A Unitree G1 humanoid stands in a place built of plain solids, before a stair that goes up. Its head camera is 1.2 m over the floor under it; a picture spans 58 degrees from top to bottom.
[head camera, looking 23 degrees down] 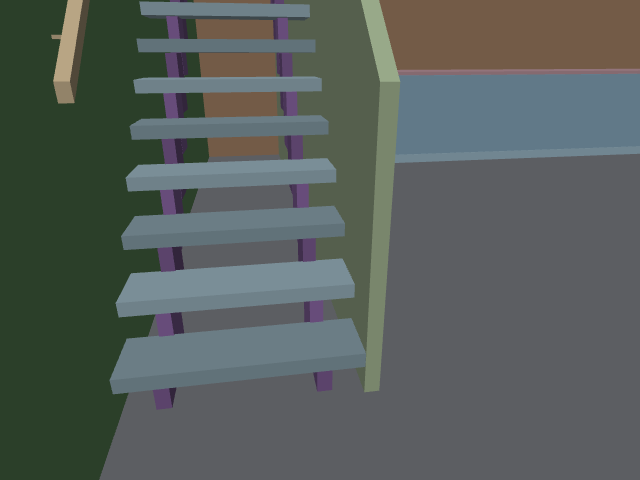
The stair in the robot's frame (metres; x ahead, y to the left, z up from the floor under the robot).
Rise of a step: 0.18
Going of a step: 0.20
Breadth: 0.90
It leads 9 degrees to the left of straight ahead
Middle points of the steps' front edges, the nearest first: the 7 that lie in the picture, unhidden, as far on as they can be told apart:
1.24 0.27 0.18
1.44 0.31 0.37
1.64 0.34 0.55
1.84 0.37 0.73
2.05 0.40 0.92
2.25 0.44 1.10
2.45 0.47 1.28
